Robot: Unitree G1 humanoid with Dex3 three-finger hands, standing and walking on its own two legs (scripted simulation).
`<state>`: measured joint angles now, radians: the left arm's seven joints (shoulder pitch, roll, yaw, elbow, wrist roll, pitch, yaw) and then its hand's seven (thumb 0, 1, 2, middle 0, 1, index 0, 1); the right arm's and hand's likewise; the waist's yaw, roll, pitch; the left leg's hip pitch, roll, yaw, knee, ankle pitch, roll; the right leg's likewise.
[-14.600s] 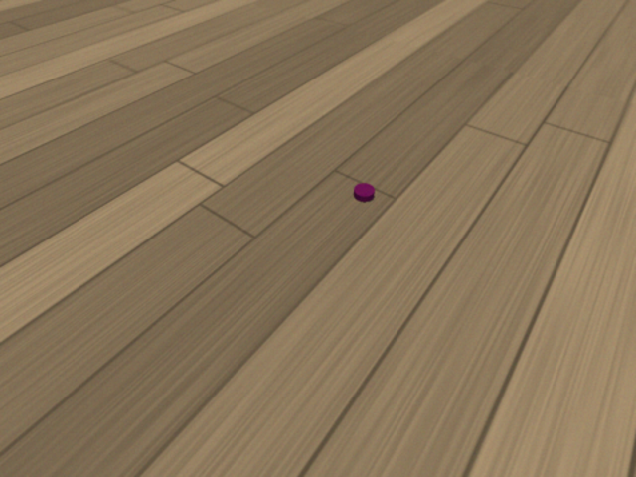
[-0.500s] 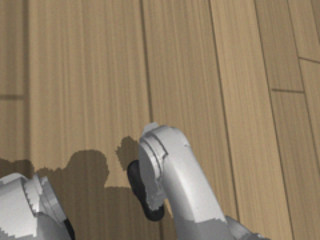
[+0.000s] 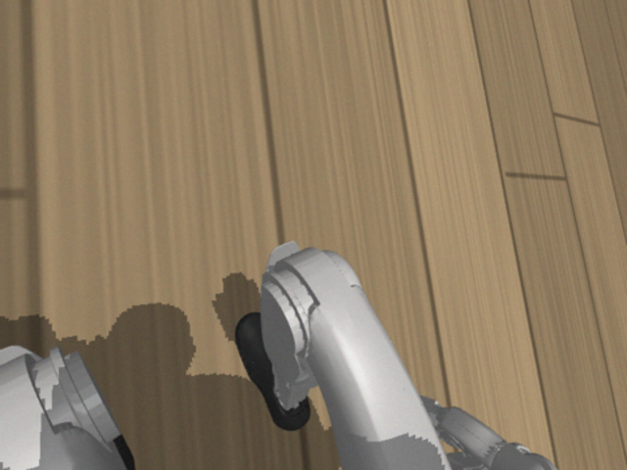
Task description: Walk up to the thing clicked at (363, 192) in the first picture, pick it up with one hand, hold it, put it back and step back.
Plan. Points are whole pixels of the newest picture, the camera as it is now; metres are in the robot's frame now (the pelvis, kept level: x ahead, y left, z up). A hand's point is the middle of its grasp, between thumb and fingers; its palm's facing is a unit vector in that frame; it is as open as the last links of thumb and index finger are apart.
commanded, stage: close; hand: left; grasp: from above
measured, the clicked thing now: out of the picture +0.44 +0.32 -0.29
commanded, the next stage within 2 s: settle in 1.42 s
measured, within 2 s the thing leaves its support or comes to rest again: leaves its support in 1.84 s
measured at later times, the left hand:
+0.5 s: hand out of the picture +0.43 +0.30 -0.26, palm faces -0.41 -0.11 -0.90, open 12.2 cm
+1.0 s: hand out of the picture +0.42 +0.31 -0.26, palm faces -0.46 -0.16 -0.88, open 11.9 cm
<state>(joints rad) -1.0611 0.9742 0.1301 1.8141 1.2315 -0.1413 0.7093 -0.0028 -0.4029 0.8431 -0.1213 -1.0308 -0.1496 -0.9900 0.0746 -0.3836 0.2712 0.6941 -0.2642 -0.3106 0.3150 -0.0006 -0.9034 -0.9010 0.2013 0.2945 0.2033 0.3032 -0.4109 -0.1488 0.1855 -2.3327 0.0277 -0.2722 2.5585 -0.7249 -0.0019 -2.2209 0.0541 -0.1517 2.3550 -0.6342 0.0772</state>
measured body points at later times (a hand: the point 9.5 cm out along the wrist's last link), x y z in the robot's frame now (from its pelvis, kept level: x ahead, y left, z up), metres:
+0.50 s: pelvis +0.00 +0.00 +0.00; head +0.27 +0.13 +0.33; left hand +0.45 +0.30 -0.21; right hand +0.07 -0.25 -0.05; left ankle +0.06 +0.13 -0.27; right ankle +0.13 -0.13 -0.27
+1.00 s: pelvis +0.00 +0.00 +0.00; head +0.27 +0.13 +0.33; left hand +0.44 +0.32 -0.21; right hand +0.05 -0.25 -0.05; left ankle +0.06 +0.13 -0.27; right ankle +0.13 -0.13 -0.27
